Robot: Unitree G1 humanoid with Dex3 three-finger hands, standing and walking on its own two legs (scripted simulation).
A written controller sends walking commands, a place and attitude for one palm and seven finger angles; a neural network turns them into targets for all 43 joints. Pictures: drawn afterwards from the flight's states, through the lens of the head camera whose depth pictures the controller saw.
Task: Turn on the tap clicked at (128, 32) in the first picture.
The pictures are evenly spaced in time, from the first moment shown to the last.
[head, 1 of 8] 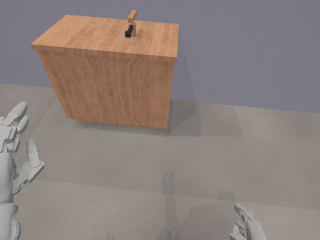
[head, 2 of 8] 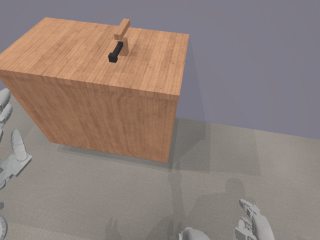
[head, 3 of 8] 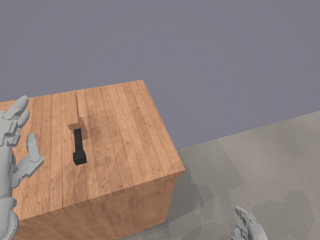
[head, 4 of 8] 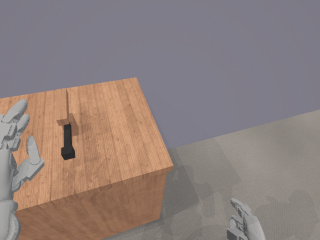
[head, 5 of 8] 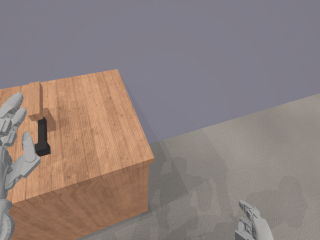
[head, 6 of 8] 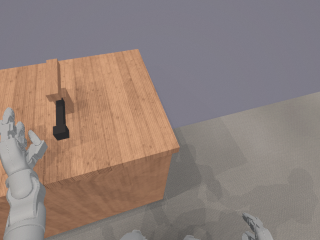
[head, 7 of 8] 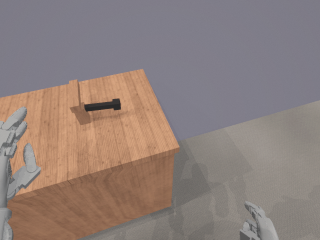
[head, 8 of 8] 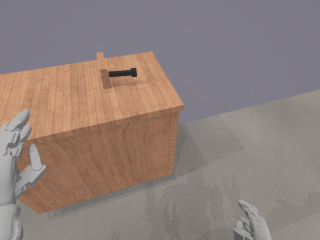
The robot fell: no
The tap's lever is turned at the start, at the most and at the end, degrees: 0 80 80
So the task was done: yes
